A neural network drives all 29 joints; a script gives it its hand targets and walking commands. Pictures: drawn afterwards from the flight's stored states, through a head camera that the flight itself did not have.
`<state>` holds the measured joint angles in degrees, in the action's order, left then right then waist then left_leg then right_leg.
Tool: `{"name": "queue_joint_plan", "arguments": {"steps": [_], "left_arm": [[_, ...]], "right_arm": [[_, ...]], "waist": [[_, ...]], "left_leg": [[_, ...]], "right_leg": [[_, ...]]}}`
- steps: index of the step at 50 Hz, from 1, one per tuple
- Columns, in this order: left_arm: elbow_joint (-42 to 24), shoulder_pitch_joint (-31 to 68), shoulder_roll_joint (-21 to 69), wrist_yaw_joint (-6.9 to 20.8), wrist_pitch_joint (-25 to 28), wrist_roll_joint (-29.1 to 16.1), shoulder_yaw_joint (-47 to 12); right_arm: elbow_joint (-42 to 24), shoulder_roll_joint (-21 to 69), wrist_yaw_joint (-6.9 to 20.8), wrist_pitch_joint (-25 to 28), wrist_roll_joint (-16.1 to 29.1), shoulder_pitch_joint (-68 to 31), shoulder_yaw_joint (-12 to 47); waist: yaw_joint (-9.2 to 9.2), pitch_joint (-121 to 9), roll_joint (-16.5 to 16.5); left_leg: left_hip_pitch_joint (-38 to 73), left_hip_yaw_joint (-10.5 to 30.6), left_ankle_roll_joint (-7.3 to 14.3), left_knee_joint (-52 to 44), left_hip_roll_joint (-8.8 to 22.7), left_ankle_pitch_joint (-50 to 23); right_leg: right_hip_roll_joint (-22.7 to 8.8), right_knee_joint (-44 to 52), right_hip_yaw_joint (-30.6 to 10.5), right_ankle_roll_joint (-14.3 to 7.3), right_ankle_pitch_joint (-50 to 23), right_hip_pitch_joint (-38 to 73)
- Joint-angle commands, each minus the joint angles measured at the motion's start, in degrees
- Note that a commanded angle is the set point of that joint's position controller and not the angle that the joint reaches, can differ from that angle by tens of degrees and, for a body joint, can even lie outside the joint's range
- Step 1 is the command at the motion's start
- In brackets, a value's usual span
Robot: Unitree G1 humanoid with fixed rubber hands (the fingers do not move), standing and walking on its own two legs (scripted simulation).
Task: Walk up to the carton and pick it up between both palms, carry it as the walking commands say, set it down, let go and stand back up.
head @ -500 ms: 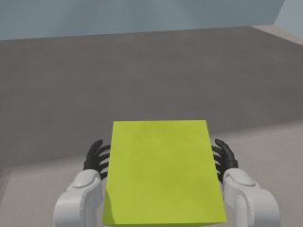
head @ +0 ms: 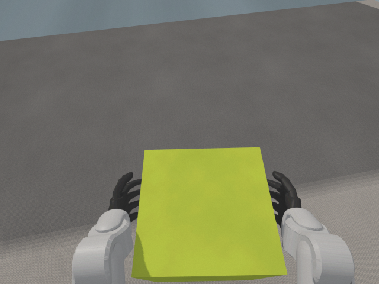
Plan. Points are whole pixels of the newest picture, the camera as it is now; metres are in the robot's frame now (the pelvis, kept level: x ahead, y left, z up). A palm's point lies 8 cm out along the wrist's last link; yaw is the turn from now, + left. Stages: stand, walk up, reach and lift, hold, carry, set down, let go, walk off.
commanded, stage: carry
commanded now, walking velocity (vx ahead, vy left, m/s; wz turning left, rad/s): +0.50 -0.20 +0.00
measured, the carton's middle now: (202, 221) +0.25 +0.00 +0.00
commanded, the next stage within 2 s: none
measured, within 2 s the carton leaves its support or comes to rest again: neither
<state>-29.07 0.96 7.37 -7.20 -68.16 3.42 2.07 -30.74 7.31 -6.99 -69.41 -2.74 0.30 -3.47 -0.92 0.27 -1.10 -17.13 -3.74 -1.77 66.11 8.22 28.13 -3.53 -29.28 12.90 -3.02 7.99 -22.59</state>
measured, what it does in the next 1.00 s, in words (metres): walks ahead: left foot, then right foot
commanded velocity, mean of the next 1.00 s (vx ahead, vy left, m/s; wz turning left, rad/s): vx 0.05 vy -0.02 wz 0.00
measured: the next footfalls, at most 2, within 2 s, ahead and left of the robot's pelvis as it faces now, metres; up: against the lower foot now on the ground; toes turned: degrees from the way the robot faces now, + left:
left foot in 0.28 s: +0.32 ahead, +0.05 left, +0.00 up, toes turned +12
right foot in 0.56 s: +0.39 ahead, -0.17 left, +0.00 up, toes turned -11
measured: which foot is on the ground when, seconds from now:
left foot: up 0.00-0.26, down 0.28-1.00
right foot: down 0.00-0.34, up 0.36-0.54, down 0.56-1.00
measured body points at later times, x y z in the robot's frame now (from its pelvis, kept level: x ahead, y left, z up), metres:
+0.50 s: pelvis +0.27 -0.04 +0.01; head +0.29 -0.01 +0.46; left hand +0.54 +0.09 +0.08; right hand +0.51 -0.21 +0.09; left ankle +0.28 +0.04 -0.73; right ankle +0.24 -0.18 -0.71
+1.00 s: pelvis +0.41 -0.09 +0.02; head +0.43 -0.09 +0.47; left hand +0.66 +0.06 +0.10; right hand +0.65 -0.24 +0.10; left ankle +0.29 +0.04 -0.70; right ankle +0.35 -0.17 -0.72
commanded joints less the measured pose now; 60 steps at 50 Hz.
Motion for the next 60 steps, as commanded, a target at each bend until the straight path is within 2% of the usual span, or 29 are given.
{"name": "queue_joint_plan", "arguments": {"steps": [1, 3, 5, 6, 10, 13, 14, 15, 16, 17, 19, 23, 26, 30, 34, 36, 38, 40, 41, 43, 46, 47, 48, 49, 50, 51, 53, 56, 60], "left_arm": [[-7.1, 17.7, 52.6, 8.6, 1.8, -18.4, -37.1], [-6.9, 18.9, 52.8, 9.1, 2.5, -19.1, -37.5], [-8.5, 20.0, 51.1, 9.4, 2.8, -19.8, -39.1], [-8.6, 19.7, 50.6, 9.2, 2.7, -19.9, -38.5], [-10.3, 19.0, 44.8, 8.2, 0.9, -19.5, -39.6], [-9.5, 19.7, 43.8, 7.7, -0.2, -18.7, -38.1], [-7.9, 19.4, 42.1, 7.4, -0.8, -17.9, -37.3], [-5.3, 15.4, 40.6, 7.0, -1.7, -16.7, -36.1], [-7.2, 18.0, 42.1, 6.9, -2.0, -17.6, -37.0], [-7.0, 18.1, 43.6, 7.2, -1.8, -18.0, -36.9], [-5.6, 19.6, 47.5, 7.1, -1.1, -17.7, -37.0], [-8.1, 22.2, 50.6, 6.6, 0.3, -17.9, -37.8], [-7.6, 18.3, 49.1, 6.0, 0.5, -16.8, -36.8], [-10.6, 21.8, 47.0, 6.7, 0.1, -17.4, -38.1], [-4.4, 16.9, 45.6, 6.8, -0.8, -16.5, -35.1], [-7.9, 20.0, 45.2, 6.7, -0.7, -17.8, -37.3], [-7.3, 19.5, 45.6, 7.0, -0.7, -17.5, -35.7], [-8.7, 19.7, 46.3, 7.3, -0.3, -18.8, -36.5], [-8.1, 17.2, 45.5, 7.0, 0.0, -18.0, -36.1], [-10.5, 18.8, 46.5, 6.8, 0.8, -18.4, -36.8], [-9.3, 18.2, 46.2, 6.8, 0.1, -18.0, -37.4], [-11.8, 19.6, 45.7, 7.0, 0.5, -18.9, -38.8], [-10.5, 19.1, 45.3, 7.0, 0.5, -18.6, -38.0], [-9.4, 18.2, 43.3, 7.1, 0.4, -18.3, -37.8], [-9.8, 21.2, 44.1, 7.3, 0.7, -19.3, -38.3], [-7.0, 16.1, 44.2, 7.5, 0.5, -18.4, -37.3], [-6.3, 15.5, 43.9, 7.4, 0.4, -17.5, -36.2], [-8.2, 18.6, 43.9, 8.0, 1.1, -17.9, -35.4], [-8.8, 18.7, 43.4, 8.2, 1.0, -18.0, -35.4]], "right_arm": [[-11.0, 49.0, 8.4, 3.3, 17.3, -24.1, 40.0], [-10.3, 50.3, 7.6, 4.2, 16.5, -24.5, 40.1], [-10.2, 49.3, 7.5, 4.9, 15.9, -23.7, 39.3], [-9.5, 49.1, 7.0, 4.6, 15.6, -22.4, 38.8], [-5.6, 44.5, 6.6, 3.3, 13.9, -16.0, 35.0], [-5.5, 44.1, 6.4, 2.0, 14.2, -17.0, 35.7], [-4.7, 42.3, 6.2, 1.3, 13.9, -16.0, 35.0], [-4.6, 39.8, 5.6, 1.3, 13.8, -15.1, 34.5], [-3.6, 42.2, 5.8, 1.2, 14.5, -15.8, 33.5], [-5.5, 43.8, 6.0, 1.5, 16.9, -19.1, 34.6], [-6.8, 46.5, 7.0, 1.4, 17.8, -22.7, 35.7], [-6.8, 50.1, 8.1, 2.0, 18.3, -22.6, 36.4], [-7.3, 48.3, 7.9, 1.8, 18.2, -21.0, 37.1], [-7.0, 46.7, 8.0, 1.3, 16.8, -20.9, 36.4], [-8.6, 43.5, 6.7, 0.8, 16.2, -22.3, 37.1], [-5.3, 44.7, 6.7, 0.5, 15.9, -18.9, 35.7], [-6.7, 45.4, 6.3, 0.6, 16.3, -20.7, 36.7], [-8.8, 46.0, 5.8, 1.3, 16.5, -21.6, 36.3], [-7.5, 46.2, 6.4, 1.1, 17.3, -19.9, 37.5], [-8.5, 48.0, 6.3, 2.0, 18.2, -20.1, 37.8], [-9.5, 46.8, 6.2, 1.8, 17.2, -20.4, 37.4], [-10.2, 46.4, 6.0, 2.5, 17.2, -19.7, 36.4], [-7.5, 45.4, 5.8, 2.4, 16.0, -14.9, 35.4], [-7.4, 42.7, 5.6, 2.8, 15.6, -15.8, 34.1], [-5.5, 43.9, 5.6, 2.7, 14.3, -15.9, 34.5], [-8.4, 43.3, 5.7, 2.2, 15.4, -19.9, 35.4], [-9.7, 43.6, 5.3, 2.0, 16.3, -20.3, 38.6], [-8.1, 44.3, 6.0, 2.3, 16.3, -20.4, 38.6], [-9.4, 44.8, 6.3, 2.2, 17.6, -22.4, 38.8]], "waist": [[-0.42, -21.8, 10.2], [-0.45, -19.5, 13.4], [-0.38, -18.4, 8.3], [-0.6, -18.1, 11.8], [-0.31, -15.1, 2.9], [1.12, -16.4, 4.2], [1.95, -19.0, 5.2], [2.38, -22.4, -1.2], [2.58, -22.6, -9.3], [2.3, -22.8, -7.6], [1.31, -19.8, -1.1], [1.41, -20.8, -9.6], [0.79, -22.2, -4.6], [1.06, -21.8, 1.5], [0.98, -20.2, 4.0], [1.26, -21.6, 3.4], [0.84, -20.1, 10.6], [0.37, -21.1, 11.7], [0.75, -19.3, 9.9], [0.75, -22.1, 0.8], [1.22, -17.8, -10.0], [1.01, -18.2, -14.2], [0.95, -18.3, -11.8], [0.48, -20.9, -9.3], [0.19, -21.9, 1.7], [-1.14, -18.8, 15.8], [-0.14, -16.2, 9.4], [-0.07, -14.2, 14.6], [0.37, -16.7, 12.8]], "left_leg": [[-12.3, 0.4, 1.8, -6.6, -0.5, -4.2], [-14.4, -2.4, 1.2, -12.9, -1.4, -3.4], [-14.5, -3.3, 1.9, -20.5, -1.9, -5.4], [-14.1, -4.1, 1.9, -24.4, -2.7, -7.6], [-7.4, -8.6, 2.1, -35.4, -5.9, -20.7], [7.4, -11.4, 3.9, -41.9, -6.1, -31.7], [15.8, -8.0, 4.5, -43.4, -3.0, -29.9], [25.0, 3.8, 7.0, -43.7, 8.4, -40.7], [28.7, 18.2, 14.7, -44.0, 16.1, -49.7], [28.1, 19.8, 17.5, -45.0, 18.2, -60.2], [19.0, 9.3, 12.5, -47.2, 15.1, -51.1], [17.9, -2.6, 5.5, -46.1, 7.1, -52.2], [17.4, -4.1, 3.1, -43.1, 5.8, -51.1], [11.0, -4.6, 0.0, -40.8, 1.1, -30.0], [11.2, -5.9, -1.6, -34.7, 1.8, -45.5], [8.1, -6.4, -2.0, -34.0, 0.0, -39.2], [3.1, -7.4, -2.9, -38.3, -2.3, -27.2], [3.3, -8.8, -2.9, -36.3, -2.8, -30.0], [4.6, -8.4, -2.9, -37.8, -2.9, -29.5], [14.1, -8.9, -2.8, -43.0, -2.9, -49.8], [36.3, -5.4, 1.5, -37.9, 4.1, -86.7], [40.1, -5.6, 2.5, -33.2, 4.2, -99.4], [34.6, -8.6, 1.4, -28.6, 2.3, -100.1], [21.8, -8.1, 0.1, -24.4, 1.6, -82.4], [6.3, -7.0, -0.4, -21.3, 0.7, -49.3], [-16.2, -6.8, 0.0, -12.9, -7.3, 3.8], [-16.5, 0.1, 1.1, -16.6, -5.9, 5.4], [-9.4, -3.3, 1.0, -28.0, -6.4, -6.6], [3.3, -6.5, 1.9, -39.0, -6.1, -29.5]], "right_leg": [[-10.8, 12.8, -15.8, -4.7, -8.2, 26.0], [-11.3, 15.0, -14.6, -6.9, -10.0, 26.4], [-12.7, 16.7, -14.7, -8.5, -7.4, 26.1], [-12.9, 17.5, -14.9, -8.5, -7.8, 24.5], [-9.6, 13.0, -6.1, -5.0, -25.6, 23.5], [-5.6, 2.9, -1.0, 0.1, -30.5, 18.1], [-5.2, -4.5, -1.0, 1.4, -26.7, 14.2], [-3.3, -14.1, -2.5, 3.5, -14.2, 5.2], [1.2, -20.7, -5.6, 5.2, 5.7, -2.8], [1.2, -26.4, -11.6, 4.6, 21.8, -7.3], [-2.3, -17.3, -12.7, 4.6, 21.5, -2.8], [0.8, -3.3, -4.8, 5.2, 13.2, 5.0], [-1.4, 7.2, -3.9, 5.5, -0.3, 11.2], [-8.8, 3.4, -9.5, 3.8, -26.2, 15.6], [-7.9, 0.8, -8.0, 3.8, -44.3, 17.9], [-7.8, -0.2, -8.5, 3.3, -51.4, 21.4], [-8.8, -0.7, -10.2, 1.9, -59.0, 27.0], [-8.2, -2.0, -9.3, 2.5, -62.8, 28.0], [-7.8, -1.6, -9.3, 2.8, -61.3, 24.9], [-4.3, -7.7, -5.4, 3.2, -46.6, 21.0], [3.7, 0.9, 2.1, 5.5, 11.9, -4.4], [5.8, 8.8, 3.8, 4.9, 15.3, -5.9], [6.6, 12.3, 6.0, 4.7, 7.6, 2.1], [3.5, 14.5, 1.9, 3.8, -12.3, 15.9], [-2.5, 11.5, -3.5, 2.7, -37.0, 30.1], [-11.5, 4.3, -15.0, -1.9, -77.3, 43.9], [-17.3, 3.1, -15.2, -4.8, -72.9, 39.5], [-11.4, 2.9, -6.5, -3.1, -51.0, 29.8], [-7.7, -2.6, -2.7, 0.6, -33.9, 19.8]]}}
